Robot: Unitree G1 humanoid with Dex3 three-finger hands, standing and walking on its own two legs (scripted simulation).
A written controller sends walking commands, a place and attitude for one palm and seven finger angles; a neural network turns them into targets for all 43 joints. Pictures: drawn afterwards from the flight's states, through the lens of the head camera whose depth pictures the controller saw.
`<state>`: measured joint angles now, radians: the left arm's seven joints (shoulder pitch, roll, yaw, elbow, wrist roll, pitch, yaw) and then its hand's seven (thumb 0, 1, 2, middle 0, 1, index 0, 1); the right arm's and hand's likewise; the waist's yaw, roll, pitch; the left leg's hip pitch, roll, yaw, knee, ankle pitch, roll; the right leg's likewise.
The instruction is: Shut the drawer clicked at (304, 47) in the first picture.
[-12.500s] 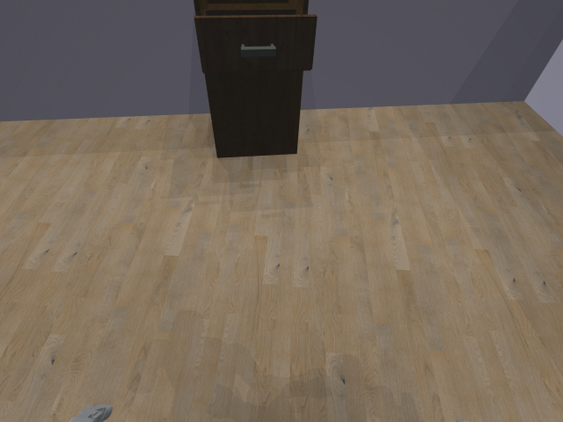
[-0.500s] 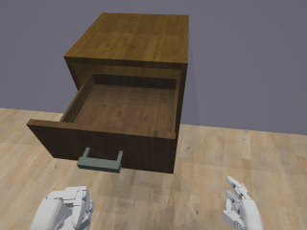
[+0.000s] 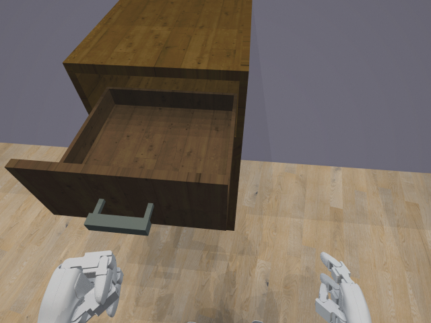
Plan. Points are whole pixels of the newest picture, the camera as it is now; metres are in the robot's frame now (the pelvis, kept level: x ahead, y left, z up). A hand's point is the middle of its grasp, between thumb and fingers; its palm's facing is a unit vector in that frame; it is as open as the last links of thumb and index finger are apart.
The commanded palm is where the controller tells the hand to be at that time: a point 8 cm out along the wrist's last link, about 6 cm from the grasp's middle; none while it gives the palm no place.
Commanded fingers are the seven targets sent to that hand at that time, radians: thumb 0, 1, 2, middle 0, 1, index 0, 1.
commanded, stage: bring the fist close to the handle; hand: left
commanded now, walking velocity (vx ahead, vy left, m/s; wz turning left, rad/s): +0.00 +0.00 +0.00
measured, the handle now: (122, 214) +0.31 +0.21 +0.02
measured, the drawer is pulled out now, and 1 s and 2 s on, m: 0.30 0.30 0.24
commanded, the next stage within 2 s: push the drawer shut in 0.94 s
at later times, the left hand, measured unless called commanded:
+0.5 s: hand (129, 279) +0.19 +0.16 +0.03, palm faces -0.04 -1.00 -0.04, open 3.2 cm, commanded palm +0.17 +0.22 +0.02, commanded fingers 0.00 0.90 0.90 -1.40 -1.60 -1.40 -1.60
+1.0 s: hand (127, 275) +0.20 +0.17 +0.02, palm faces -0.03 -1.00 -0.03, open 3.2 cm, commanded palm +0.18 +0.23 +0.02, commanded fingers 0.00 0.90 0.90 -1.40 -1.60 -1.40 -1.60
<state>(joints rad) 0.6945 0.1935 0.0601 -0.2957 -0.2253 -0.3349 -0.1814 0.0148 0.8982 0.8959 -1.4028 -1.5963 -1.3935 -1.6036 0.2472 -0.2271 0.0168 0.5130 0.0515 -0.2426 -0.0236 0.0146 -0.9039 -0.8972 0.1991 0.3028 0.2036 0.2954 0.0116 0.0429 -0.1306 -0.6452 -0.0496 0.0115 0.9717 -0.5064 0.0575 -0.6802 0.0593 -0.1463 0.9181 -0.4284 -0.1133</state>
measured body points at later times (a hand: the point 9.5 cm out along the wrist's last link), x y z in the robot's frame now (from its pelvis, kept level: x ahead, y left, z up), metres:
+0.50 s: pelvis -0.01 +0.00 -0.02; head +0.06 -0.01 +0.42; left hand +0.19 +0.21 +0.03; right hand +0.18 -0.24 -0.10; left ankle -0.01 +0.08 -0.68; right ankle +0.02 -0.05 -0.68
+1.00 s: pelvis +0.00 +0.02 -0.03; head +0.07 +0.02 +0.41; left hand +0.20 +0.22 +0.02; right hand +0.19 -0.21 -0.10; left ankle -0.01 +0.08 -0.68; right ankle +0.02 -0.05 -0.68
